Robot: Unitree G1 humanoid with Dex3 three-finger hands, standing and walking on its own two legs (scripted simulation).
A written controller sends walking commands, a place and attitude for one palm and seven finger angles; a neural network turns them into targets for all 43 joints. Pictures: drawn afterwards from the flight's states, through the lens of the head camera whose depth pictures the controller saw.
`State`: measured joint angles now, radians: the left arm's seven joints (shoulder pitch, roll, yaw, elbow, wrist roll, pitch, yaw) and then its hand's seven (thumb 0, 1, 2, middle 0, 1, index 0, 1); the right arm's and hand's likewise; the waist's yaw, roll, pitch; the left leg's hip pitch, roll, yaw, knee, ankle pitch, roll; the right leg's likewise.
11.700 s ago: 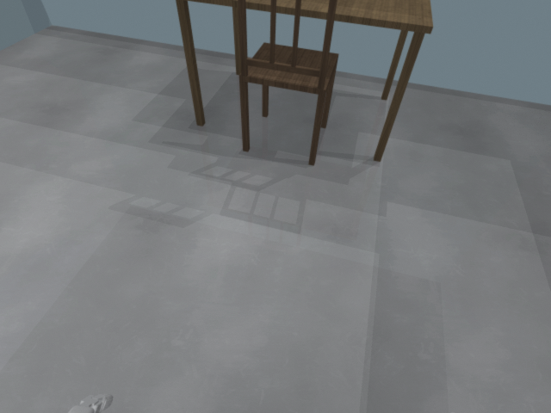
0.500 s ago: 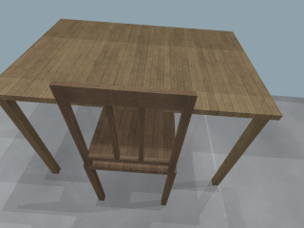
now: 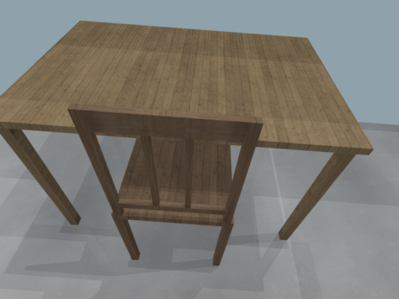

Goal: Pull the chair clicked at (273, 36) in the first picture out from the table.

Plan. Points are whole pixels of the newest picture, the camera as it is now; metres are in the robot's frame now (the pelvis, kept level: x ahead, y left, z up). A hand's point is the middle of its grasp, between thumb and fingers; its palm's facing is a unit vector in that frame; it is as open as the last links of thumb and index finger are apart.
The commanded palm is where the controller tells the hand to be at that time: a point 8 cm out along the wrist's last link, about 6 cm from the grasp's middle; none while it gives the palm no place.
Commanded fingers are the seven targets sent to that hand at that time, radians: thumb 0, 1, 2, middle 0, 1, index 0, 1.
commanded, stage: look again from close up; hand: left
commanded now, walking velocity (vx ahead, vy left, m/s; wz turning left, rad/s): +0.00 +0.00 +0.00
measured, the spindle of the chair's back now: (151, 174) +0.44 +0.15 -0.07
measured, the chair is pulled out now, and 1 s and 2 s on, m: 0.00 0.00 0.00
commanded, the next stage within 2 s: raise the hand toward the chair's back in 1.06 s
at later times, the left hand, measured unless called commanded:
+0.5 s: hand out of the picture -0.02 +0.16 -0.18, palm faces +0.01 -0.99 -0.14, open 7.3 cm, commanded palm none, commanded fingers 0.00 0.90 0.90 -0.20 -0.30 -0.20 -0.30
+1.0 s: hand out of the picture -0.04 +0.16 -0.18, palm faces +0.01 -0.99 -0.15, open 7.3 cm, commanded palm none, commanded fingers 0.00 0.90 0.90 -0.20 -0.30 -0.20 -0.30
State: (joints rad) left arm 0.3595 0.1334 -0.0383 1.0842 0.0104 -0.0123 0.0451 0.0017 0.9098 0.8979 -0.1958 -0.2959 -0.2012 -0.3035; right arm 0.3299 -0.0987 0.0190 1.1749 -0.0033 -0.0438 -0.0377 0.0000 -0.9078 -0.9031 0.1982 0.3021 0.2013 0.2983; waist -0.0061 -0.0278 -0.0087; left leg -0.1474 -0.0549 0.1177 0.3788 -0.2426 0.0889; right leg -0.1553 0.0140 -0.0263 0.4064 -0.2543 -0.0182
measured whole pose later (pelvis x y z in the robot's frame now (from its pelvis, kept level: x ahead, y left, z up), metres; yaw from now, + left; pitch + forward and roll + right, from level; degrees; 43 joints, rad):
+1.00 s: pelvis +0.00 +0.01 +0.00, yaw +0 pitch +0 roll +0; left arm 0.37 0.12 -0.03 1.11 0.01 -0.01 0.05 0.00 0.91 0.90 -0.20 -0.30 -0.20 -0.30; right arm 0.35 -0.10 0.02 1.18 0.00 -0.05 -0.04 0.00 -0.91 -0.90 0.20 0.30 0.20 0.30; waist -0.01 -0.02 0.00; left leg -0.14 -0.08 0.12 0.35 -0.23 0.11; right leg -0.16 -0.01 -0.02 0.41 -0.25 0.00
